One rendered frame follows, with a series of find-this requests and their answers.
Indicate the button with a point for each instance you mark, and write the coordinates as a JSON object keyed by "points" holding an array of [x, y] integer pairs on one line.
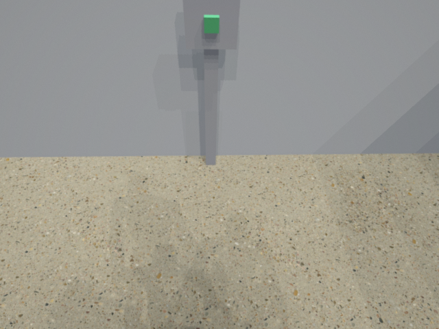
{"points": [[211, 24]]}

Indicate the panel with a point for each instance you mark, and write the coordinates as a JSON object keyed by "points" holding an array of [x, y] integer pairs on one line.
{"points": [[194, 11]]}

